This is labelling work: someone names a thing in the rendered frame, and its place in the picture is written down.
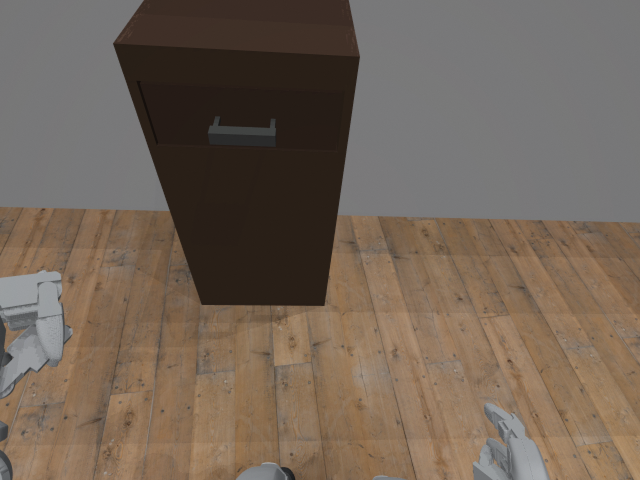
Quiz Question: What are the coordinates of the robot left hand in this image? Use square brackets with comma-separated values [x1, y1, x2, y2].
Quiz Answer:
[0, 270, 73, 399]

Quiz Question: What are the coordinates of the cabinet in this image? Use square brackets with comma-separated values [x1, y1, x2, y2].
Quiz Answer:
[113, 0, 360, 306]

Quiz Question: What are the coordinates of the robot left shin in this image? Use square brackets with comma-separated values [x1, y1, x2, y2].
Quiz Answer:
[261, 462, 286, 476]

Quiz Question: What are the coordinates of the robot right hand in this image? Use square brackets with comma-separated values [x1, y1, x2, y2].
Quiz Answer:
[473, 403, 550, 480]

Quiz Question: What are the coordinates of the handle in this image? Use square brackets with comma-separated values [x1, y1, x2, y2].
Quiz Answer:
[208, 116, 276, 147]

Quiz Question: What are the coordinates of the drawer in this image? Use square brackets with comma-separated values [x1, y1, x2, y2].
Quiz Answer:
[140, 81, 342, 150]

